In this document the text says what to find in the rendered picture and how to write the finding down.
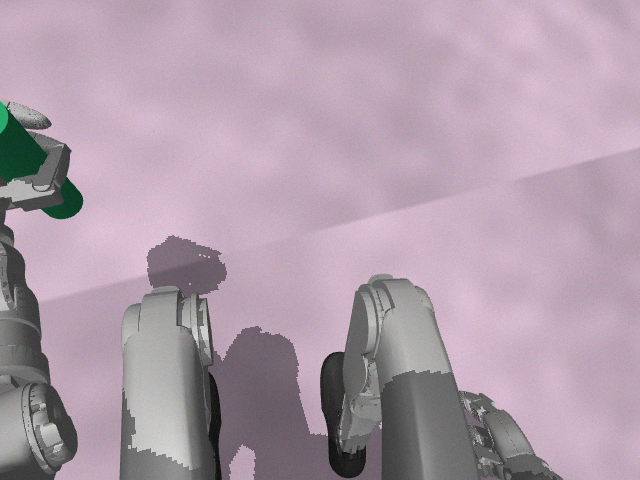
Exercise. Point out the can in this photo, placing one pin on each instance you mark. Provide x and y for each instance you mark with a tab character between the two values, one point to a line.
20	155

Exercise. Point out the right robot arm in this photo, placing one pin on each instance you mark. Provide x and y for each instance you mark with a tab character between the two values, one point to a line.
528	467

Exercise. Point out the left robot arm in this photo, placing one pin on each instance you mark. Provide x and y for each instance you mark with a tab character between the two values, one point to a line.
36	434

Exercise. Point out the right robot foot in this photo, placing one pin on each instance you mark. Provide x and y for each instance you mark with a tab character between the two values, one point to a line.
332	391

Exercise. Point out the left robot hand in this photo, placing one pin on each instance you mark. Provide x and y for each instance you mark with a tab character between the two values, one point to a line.
43	189

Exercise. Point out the right robot hand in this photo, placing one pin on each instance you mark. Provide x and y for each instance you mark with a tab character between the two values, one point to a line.
501	439

